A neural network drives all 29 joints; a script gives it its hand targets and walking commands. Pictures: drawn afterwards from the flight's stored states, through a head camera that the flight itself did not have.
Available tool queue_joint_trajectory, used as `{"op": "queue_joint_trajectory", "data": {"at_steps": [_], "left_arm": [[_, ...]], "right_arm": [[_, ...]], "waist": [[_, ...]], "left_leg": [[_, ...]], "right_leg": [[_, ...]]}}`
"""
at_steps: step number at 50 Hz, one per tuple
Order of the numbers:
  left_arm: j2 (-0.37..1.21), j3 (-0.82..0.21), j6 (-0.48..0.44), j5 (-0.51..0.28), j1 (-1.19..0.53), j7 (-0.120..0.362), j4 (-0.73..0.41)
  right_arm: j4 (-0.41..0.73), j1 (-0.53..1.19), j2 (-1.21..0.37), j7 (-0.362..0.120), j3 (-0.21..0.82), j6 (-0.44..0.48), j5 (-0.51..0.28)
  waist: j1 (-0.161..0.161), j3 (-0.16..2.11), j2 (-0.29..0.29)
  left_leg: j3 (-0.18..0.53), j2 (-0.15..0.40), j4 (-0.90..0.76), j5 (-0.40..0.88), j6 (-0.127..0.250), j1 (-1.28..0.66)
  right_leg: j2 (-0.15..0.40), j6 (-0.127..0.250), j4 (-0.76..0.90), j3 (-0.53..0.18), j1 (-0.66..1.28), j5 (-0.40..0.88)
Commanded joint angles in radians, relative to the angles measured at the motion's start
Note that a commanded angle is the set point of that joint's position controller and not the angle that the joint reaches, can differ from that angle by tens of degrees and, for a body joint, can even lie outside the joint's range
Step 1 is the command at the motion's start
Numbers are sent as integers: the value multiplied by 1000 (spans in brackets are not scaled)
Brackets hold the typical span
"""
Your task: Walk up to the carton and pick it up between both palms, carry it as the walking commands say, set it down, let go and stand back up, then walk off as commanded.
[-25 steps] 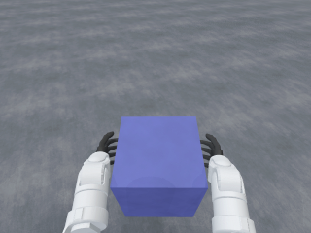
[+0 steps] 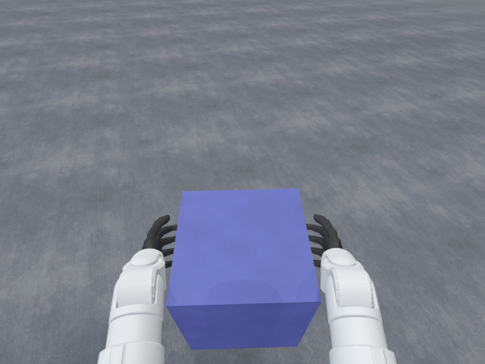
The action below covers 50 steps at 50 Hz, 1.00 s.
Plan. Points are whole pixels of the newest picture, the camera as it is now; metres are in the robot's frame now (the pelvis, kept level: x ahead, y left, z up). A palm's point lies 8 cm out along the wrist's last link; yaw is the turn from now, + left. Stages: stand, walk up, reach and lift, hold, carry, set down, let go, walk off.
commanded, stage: reach and lift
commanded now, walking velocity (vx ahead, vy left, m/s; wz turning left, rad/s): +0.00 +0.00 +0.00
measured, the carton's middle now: (242, 272) +0.31 +0.01 -0.03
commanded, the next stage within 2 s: hold in 0.84 s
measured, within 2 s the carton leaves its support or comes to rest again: neither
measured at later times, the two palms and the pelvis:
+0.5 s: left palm (155, 261) +0.29 +0.16 +0.04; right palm (334, 263) +0.29 -0.14 +0.05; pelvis +0.00 +0.00 +0.00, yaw +0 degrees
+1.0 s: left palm (154, 267) +0.27 +0.16 +0.04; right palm (337, 269) +0.28 -0.14 +0.05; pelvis -0.01 +0.00 +0.00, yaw +0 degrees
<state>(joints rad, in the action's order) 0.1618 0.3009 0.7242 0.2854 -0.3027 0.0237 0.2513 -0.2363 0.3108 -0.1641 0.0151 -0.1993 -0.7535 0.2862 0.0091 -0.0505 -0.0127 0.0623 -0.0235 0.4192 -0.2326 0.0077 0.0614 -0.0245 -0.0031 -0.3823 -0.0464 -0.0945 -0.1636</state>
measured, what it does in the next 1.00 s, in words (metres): stands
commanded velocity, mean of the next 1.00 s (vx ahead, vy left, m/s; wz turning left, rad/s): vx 0.00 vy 0.00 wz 0.00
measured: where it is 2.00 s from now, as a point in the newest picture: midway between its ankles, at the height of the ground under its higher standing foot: outside the picture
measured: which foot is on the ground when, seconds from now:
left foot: down 0.00-1.00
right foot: down 0.00-1.00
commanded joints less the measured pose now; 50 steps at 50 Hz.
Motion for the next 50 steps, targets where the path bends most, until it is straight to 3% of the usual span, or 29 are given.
{"op": "queue_joint_trajectory", "data": {"at_steps": [1, 3, 4, 6, 7, 10, 14, 17, 22, 24, 29, 33, 34, 38, 39, 40, 41, 44, 46, 48, 49, 50], "left_arm": [[888, -630, -33, -278, -600, 235, -67], [891, -621, -29, -276, -580, 233, -48], [889, -629, -29, -271, -572, 232, -51], [900, -631, -30, -279, -575, 231, -63], [906, -645, -32, -283, -576, 229, -69], [880, -630, -31, -279, -558, 228, -79], [905, -651, -27, -282, -546, 228, -78], [906, -644, -27, -288, -526, 229, -75], [904, -656, -24, -288, -504, 225, -96], [903, -675, -23, -303, -518, 227, -120], [926, -679, -18, -308, -489, 229, -123], [911, -666, -22, -307, -517, 228, -122], [909, -662, -14, -293, -480, 229, -107], [927, -661, -15, -307, -513, 234, -99], [927, -670, -15, -309, -522, 236, -109], [932, -667, -15, -311, -529, 234, -108], [935, -668, -13, -307, -528, 234, -92], [928, -645, -7, -300, -515, 236, -64], [943, -658, -8, -304, -514, 235, -85], [948, -658, -9, -305, -521, 236, -85], [953, -661, -8, -300, -510, 237, -80], [957, -670, -12, -316, -537, 238, -92]], "right_arm": [[66, 562, -961, -229, 545, 63, -275], [67, 564, -966, -232, 552, 60, -276], [76, 560, -961, -231, 556, 62, -282], [93, 592, -966, -237, 566, 67, -290], [91, 571, -964, -235, 570, 68, -291], [83, 553, -967, -233, 568, 60, -286], [99, 535, -960, -236, 570, 65, -294], [140, 570, -952, -234, 596, 65, -297], [120, 508, -968, -235, 598, 54, -303], [121, 485, -962, -232, 589, 54, -298], [161, 495, -960, -237, 606, 52, -307], [139, 513, -975, -240, 615, 48, -310], [148, 500, -972, -240, 613, 46, -316], [130, 516, -982, -242, 600, 42, -303], [127, 515, -988, -243, 597, 43, -314], [118, 521, -986, -244, 593, 44, -310], [114, 517, -982, -246, 585, 46, -309], [72, 495, -965, -247, 559, 35, -290], [108, 516, -979, -253, 578, 39, -312], [112, 525, -982, -254, 586, 41, -308], [130, 530, -978, -253, 591, 46, -315], [133, 547, -985, -250, 593, 45, -314]], "waist": [[-10, 353, -18], [-5, 340, -4], [-4, 341, -26], [4, 348, 3], [-5, 360, -27], [5, 353, 1], [-6, 354, -31], [-3, 361, 9], [0, 347, 7], [-14, 364, -17], [-16, 350, -9], [-7, 331, 31], [-1, 326, -19], [-8, 330, 25], [-6, 313, 0], [-13, 322, 15], [-12, 315, -18], [-20, 291, 16], [-6, 292, -23], [-6, 300, 10], [-8, 312, -19], [-11, 331, 9]], "left_leg": [[27, -52, -84, 174, -16, 42], [24, -55, -85, 166, -12, 32], [20, -56, -84, 166, -14, 31], [24, -54, -84, 165, -12, 30], [27, -54, -81, 197, -14, 33], [25, -56, -82, 191, -11, 22], [26, -56, -81, 184, -13, 27], [30, -57, -76, 175, -11, 30], [29, -56, -80, 201, -6, 14], [27, -57, -79, 207, -10, 20], [31, -61, -81, 177, -6, 33], [36, -55, -80, 148, 0, 41], [20, -64, -78, 140, -2, 38], [26, -56, -83, 87, 3, 39], [22, -60, -81, 91, 2, 50], [34, -53, -77, 105, 2, 49], [26, -57, -80, 82, 0, 59], [32, -50, -85, 65, 1, 53], [27, -57, -86, 70, 0, 62], [24, -55, -83, 84, 1, 41], [28, -57, -84, 97, -1, 67], [27, -57, -78, 76, 1, 57]], "right_leg": [[-61, -2, 11, -27, 188, 197], [-59, -4, 21, -27, 176, 175], [-57, -2, 17, -27, 176, 179], [-61, -4, 14, -24, 171, 171], [-60, 0, 10, -27, 185, 206], [-57, -7, 17, -28, 172, 199], [-58, 2, 14, -27, 176, 195], [-60, -5, 15, -24, 185, 184], [-57, -3, 15, -29, 169, 204], [-59, 0, 15, -30, 189, 217], [-59, 0, 17, -26, 192, 192], [-60, -3, 17, -26, 163, 155], [-51, -2, 20, -32, 166, 156], [-56, -1, 27, -28, 150, 87], [-52, 1, 25, -30, 148, 99], [-57, 2, 16, -28, 150, 106], [-53, 5, 16, -27, 155, 90], [-56, 6, 25, -22, 136, 64], [-53, 7, 21, -25, 151, 78], [-59, 5, 21, -20, 141, 82], [-57, 7, 18, -22, 169, 112], [-58, 5, 19, -23, 159, 78]]}}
